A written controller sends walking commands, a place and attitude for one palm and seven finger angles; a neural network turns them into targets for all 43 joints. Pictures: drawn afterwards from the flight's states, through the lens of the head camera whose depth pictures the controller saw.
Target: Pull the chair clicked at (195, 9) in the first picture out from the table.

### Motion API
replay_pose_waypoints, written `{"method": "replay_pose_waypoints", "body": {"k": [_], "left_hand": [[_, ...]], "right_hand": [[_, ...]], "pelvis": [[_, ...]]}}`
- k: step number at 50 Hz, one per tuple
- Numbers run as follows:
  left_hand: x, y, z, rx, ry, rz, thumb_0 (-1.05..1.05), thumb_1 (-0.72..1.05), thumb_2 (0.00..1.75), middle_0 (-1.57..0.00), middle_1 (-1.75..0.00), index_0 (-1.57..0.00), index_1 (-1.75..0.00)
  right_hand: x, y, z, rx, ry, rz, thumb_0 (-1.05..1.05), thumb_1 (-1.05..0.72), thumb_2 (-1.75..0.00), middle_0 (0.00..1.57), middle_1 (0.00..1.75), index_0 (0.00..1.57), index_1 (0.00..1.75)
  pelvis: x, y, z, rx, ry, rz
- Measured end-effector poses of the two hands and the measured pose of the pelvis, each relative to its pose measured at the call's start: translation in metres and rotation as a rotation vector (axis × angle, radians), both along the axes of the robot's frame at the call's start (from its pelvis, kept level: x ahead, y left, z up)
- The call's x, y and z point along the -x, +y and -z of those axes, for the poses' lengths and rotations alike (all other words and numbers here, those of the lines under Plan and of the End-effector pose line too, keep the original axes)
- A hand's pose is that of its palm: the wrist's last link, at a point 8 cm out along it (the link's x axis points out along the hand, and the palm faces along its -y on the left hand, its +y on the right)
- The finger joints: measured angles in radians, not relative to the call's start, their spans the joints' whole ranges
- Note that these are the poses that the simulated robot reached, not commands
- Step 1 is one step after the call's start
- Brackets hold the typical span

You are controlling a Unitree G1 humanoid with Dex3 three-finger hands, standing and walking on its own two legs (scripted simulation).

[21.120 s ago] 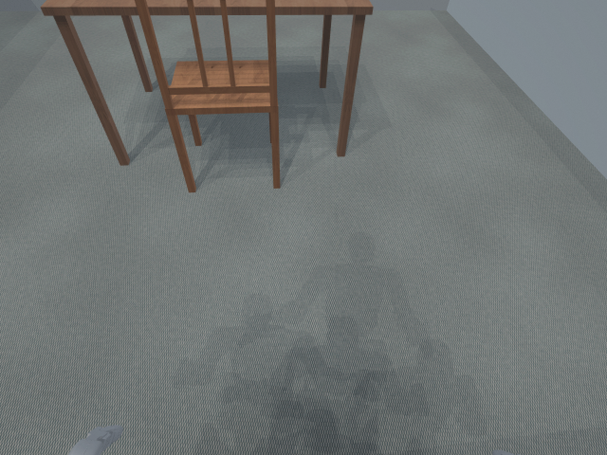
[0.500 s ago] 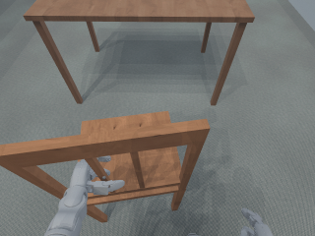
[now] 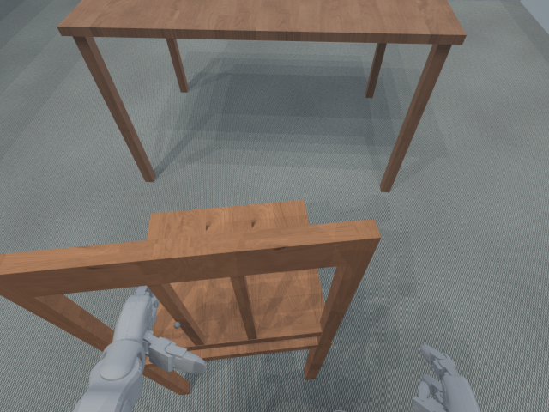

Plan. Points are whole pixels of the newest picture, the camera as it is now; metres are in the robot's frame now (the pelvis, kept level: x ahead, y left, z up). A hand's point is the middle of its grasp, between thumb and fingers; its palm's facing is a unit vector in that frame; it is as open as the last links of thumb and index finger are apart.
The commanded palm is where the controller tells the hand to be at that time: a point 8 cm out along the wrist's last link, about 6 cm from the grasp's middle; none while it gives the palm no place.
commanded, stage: draw the fingers out of the gap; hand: left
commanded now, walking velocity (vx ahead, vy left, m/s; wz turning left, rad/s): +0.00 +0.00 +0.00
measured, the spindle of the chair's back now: (181, 315) +0.27 +0.16 -0.05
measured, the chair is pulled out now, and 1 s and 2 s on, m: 0.62 0.62 0.61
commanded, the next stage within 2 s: draw the hand back to the body in 0.78 s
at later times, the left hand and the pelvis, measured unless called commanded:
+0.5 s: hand (160, 387) +0.17 +0.17 -0.04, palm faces +0.06 -0.98 -0.19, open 17.5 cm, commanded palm +0.15 +0.22 -0.02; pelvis -0.01 +0.00 -0.01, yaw +1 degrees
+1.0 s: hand out of the picture +0.13 +0.16 -0.02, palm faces +0.08 -0.99 -0.09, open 17.5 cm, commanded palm +0.10 +0.23 +0.00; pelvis -0.02 +0.00 -0.02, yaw +1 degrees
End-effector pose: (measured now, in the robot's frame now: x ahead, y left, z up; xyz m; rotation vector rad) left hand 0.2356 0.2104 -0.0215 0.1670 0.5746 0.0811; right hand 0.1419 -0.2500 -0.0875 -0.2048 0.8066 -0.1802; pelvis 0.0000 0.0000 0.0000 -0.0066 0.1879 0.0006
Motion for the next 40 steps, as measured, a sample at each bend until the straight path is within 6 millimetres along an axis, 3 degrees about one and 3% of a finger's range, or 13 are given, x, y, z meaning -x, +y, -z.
{"method": "replay_pose_waypoints", "body": {"k": [6, 11, 19, 40], "left_hand": [[0.012, 0.003, 0.003, 0.005, 0.023, -0.006, -0.02, -0.54, 0.2, -0.01, -0.03, -0.01, -0.03], [0.035, 0.006, -0.004, -0.017, 0.016, -0.013, -0.02, -0.54, 0.2, -0.01, -0.01, -0.01, -0.01], [0.072, 0.003, 0.002, -0.002, 0.046, -0.02, -0.02, -0.54, 0.2, 0.0, 0.0, 0.0, -0.01], [0.123, 0.007, -0.001, -0.004, 0.057, -0.038, -0.02, -0.54, 0.2, -0.01, 0.0, 0.0, 0.0]], "right_hand": [[0.001, -0.003, -0.001, 0.008, -0.011, 0.009, 0.02, -0.9, -0.9, 0.2, 0.3, 0.2, 0.3], [0.001, -0.003, -0.003, 0.002, -0.041, 0.016, 0.02, -0.9, -0.9, 0.2, 0.3, 0.2, 0.3], [-0.004, 0.003, -0.003, 0.008, -0.087, -0.01, 0.02, -0.9, -0.9, 0.2, 0.3, 0.2, 0.3], [-0.005, 0.013, -0.005, 0.009, -0.167, -0.008, 0.02, -0.9, -0.9, 0.2, 0.3, 0.2, 0.3]], "pelvis": [[0.001, -0.003, 0.002, -0.002, 0.005, 0.004], [0.001, -0.003, 0.003, 0.0, 0.002, 0.001], [0.008, -0.003, 0.008, 0.003, -0.003, -0.014], [0.022, -0.002, 0.017, 0.013, -0.005, -0.026]]}}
